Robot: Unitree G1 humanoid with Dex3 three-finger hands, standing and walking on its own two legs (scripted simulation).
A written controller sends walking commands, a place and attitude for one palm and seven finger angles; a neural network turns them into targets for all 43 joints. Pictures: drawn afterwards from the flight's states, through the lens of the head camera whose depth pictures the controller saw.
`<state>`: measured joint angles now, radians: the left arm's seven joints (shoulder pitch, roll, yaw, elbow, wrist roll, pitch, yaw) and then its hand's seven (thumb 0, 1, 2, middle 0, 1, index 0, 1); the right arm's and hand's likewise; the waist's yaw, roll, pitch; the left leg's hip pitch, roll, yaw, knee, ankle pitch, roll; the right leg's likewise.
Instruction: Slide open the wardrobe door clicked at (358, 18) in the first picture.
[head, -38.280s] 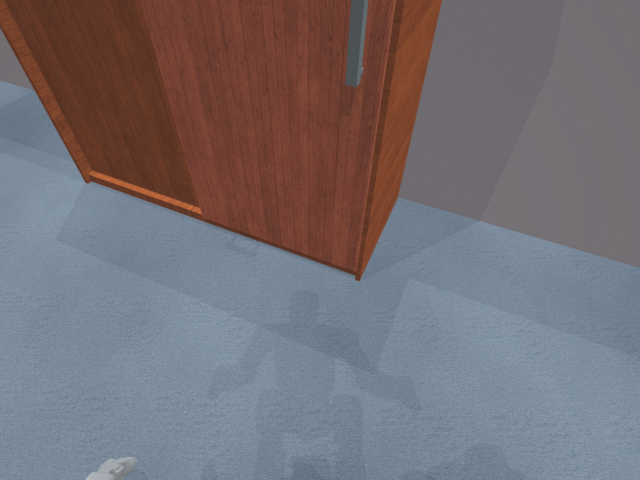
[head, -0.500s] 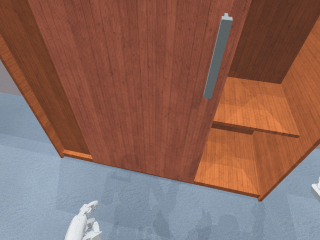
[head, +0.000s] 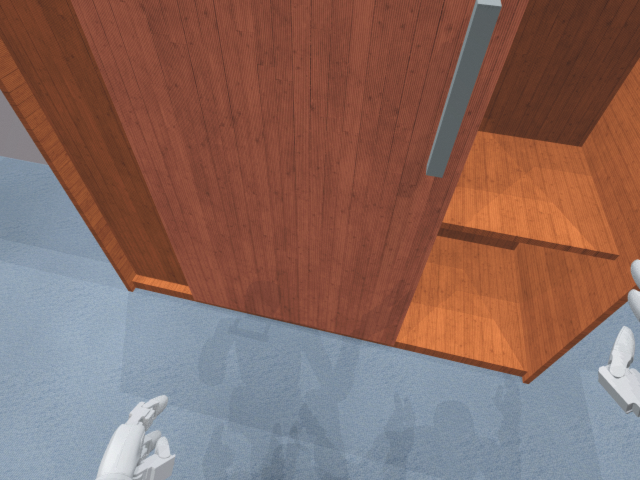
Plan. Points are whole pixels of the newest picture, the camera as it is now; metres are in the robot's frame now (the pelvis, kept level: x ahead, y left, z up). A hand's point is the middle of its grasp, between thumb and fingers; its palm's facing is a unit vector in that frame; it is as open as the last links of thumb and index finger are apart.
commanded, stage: let the arm hang, fingers relaxed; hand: right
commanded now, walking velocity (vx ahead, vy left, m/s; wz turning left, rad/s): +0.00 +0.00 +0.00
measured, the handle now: (457, 93) +0.62 -0.16 +0.18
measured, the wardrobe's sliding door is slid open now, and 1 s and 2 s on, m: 0.43 0.43 0.43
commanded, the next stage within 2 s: look to check the result in 1.06 s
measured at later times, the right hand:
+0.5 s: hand out of the picture -0.08 -0.18 -0.17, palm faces +0.05 +0.97 -0.23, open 7.2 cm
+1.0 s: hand out of the picture -0.01 -0.16 -0.17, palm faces +0.06 +0.98 -0.20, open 7.3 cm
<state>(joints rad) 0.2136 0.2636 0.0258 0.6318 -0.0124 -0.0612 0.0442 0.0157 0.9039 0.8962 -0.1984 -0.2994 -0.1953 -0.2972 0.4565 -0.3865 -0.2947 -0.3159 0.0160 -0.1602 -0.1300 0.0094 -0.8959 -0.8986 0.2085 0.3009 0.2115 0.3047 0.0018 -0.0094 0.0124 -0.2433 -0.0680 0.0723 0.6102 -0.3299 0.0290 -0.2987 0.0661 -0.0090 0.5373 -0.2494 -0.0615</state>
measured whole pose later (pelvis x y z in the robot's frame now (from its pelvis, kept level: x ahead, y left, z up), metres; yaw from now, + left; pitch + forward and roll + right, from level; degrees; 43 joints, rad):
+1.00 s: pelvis -0.03 +0.02 +0.01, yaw -3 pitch +1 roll +0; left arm 0.22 0.17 0.01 1.09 0.02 0.00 0.03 0.01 0.91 0.90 -0.20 -0.30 -0.20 -0.30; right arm 0.21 -0.17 -0.01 1.09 -0.02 -0.01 -0.01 0.00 -0.91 -0.90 0.20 0.30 0.20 0.30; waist 0.01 -0.01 0.04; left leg -0.16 -0.01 -0.02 0.44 -0.29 0.01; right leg -0.30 0.05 0.04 0.42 -0.13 -0.03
